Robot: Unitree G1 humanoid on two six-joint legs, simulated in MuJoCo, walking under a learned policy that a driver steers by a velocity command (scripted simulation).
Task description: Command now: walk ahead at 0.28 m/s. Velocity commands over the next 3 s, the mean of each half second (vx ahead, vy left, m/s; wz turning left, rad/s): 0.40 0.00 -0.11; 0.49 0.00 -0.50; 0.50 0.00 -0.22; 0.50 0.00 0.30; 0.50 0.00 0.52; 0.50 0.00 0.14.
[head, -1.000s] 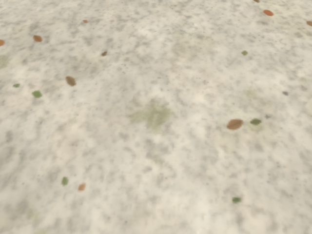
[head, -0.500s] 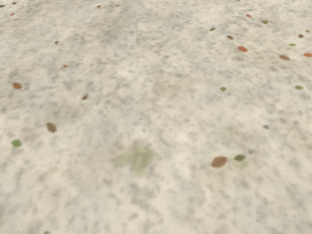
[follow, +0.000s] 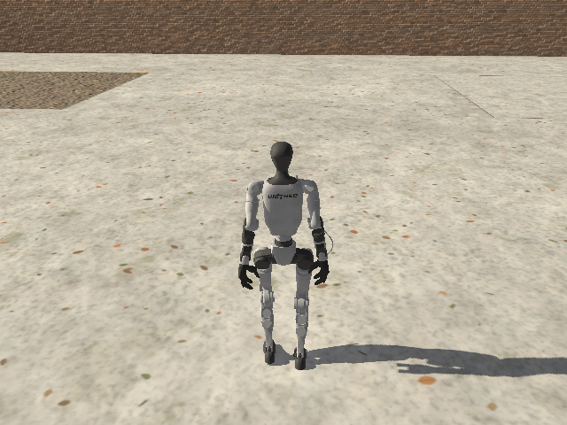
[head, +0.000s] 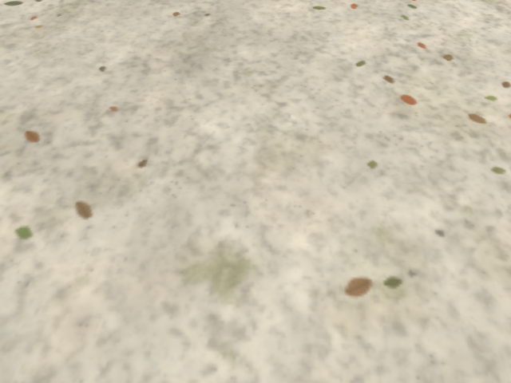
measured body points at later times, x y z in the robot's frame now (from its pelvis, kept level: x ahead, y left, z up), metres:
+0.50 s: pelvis +0.19 +0.05 +0.00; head +0.22 +0.06 +0.45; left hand +0.34 +0.27 -0.14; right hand +0.08 -0.15 -0.14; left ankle +0.07 +0.12 -0.74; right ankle +0.33 -0.07 -0.68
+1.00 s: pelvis +0.47 +0.00 +0.01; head +0.50 -0.02 +0.45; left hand +0.53 +0.26 -0.13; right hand +0.57 -0.28 -0.11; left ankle +0.68 +0.12 -0.67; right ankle +0.39 -0.02 -0.74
